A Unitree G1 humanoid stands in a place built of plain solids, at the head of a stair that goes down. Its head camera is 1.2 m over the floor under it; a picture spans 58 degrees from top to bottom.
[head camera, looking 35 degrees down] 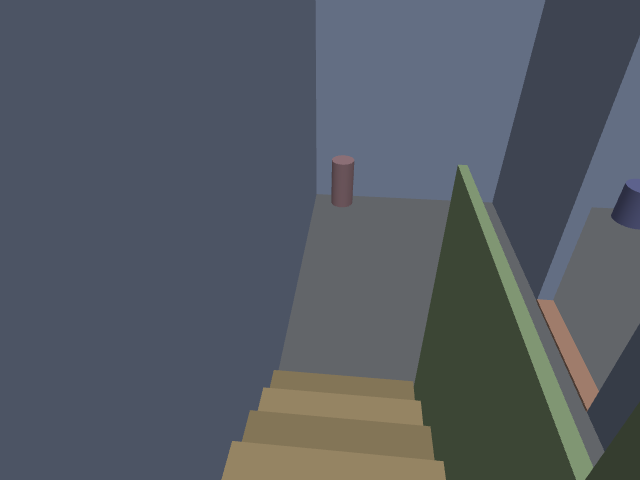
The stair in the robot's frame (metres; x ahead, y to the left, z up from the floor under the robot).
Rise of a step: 0.17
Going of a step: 0.25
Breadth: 0.86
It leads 6 degrees to the right of straight ahead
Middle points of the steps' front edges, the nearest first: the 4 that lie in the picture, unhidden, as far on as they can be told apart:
0.95 -0.06 -0.51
1.20 -0.09 -0.68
1.46 -0.11 -0.85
1.71 -0.14 -1.02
